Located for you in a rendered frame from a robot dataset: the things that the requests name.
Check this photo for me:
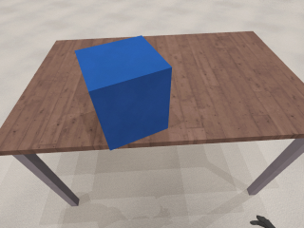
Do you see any carton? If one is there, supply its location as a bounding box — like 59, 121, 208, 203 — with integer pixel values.
74, 35, 172, 151

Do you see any robot right hand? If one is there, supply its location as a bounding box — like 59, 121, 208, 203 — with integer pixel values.
250, 215, 275, 228

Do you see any table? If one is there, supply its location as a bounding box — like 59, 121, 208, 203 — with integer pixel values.
0, 31, 304, 207

